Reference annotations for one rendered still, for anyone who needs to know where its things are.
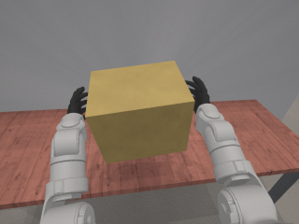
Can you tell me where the carton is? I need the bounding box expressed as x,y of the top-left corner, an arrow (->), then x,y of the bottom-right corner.
85,61 -> 195,164

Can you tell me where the left robot hand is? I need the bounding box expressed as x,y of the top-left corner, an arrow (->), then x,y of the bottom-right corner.
66,87 -> 88,120

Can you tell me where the table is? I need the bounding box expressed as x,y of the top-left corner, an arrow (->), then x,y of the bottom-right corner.
0,99 -> 299,210

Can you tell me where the robot left forearm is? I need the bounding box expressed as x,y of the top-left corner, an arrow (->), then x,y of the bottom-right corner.
39,113 -> 89,224

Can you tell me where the robot right forearm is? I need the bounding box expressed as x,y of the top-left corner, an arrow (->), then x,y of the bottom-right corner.
195,104 -> 278,219

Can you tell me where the right robot hand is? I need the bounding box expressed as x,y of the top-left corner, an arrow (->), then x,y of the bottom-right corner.
185,76 -> 210,114

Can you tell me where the right robot upper arm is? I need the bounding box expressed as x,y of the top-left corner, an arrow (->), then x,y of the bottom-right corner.
218,184 -> 293,224

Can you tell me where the left robot upper arm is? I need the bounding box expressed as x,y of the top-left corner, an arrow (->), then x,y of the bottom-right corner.
41,202 -> 96,224

